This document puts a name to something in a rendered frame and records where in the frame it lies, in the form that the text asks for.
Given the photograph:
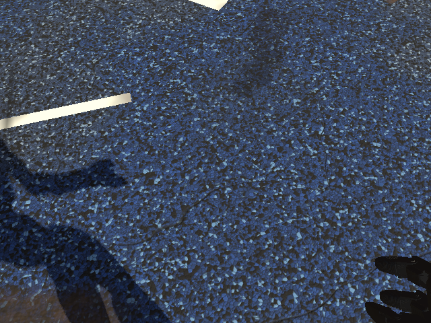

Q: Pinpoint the right robot hand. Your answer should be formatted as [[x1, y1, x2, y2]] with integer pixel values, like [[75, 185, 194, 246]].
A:
[[365, 256, 431, 323]]

